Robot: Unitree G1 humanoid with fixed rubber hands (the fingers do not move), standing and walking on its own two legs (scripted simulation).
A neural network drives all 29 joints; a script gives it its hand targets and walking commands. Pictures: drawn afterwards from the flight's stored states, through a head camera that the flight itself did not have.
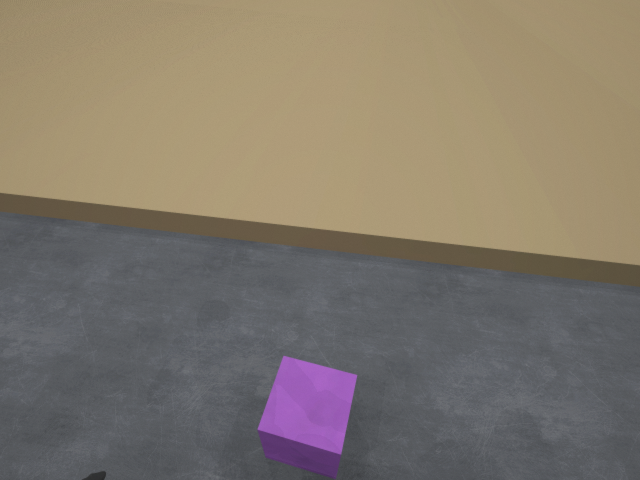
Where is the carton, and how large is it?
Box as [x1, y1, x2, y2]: [257, 356, 356, 478]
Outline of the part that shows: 283,356 257,429 265,456 335,478 356,375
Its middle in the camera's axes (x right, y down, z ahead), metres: -0.03 +0.51 +1.08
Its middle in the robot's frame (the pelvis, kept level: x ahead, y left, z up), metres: +0.43 +0.03 -0.66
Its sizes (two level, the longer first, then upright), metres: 0.210 0.200 0.250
